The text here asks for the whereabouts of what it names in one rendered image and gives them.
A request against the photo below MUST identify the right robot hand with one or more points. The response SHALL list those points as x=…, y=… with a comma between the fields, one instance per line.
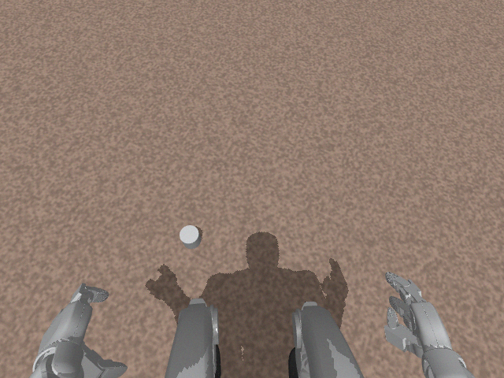
x=424, y=328

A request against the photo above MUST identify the right robot arm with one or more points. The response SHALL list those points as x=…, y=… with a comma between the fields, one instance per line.
x=444, y=363

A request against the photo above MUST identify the left robot hand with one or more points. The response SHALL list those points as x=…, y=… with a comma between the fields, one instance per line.
x=70, y=325

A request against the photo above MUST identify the tin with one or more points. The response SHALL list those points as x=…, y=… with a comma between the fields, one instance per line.
x=190, y=237

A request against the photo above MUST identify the left robot arm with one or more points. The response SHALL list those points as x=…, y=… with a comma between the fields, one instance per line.
x=59, y=360

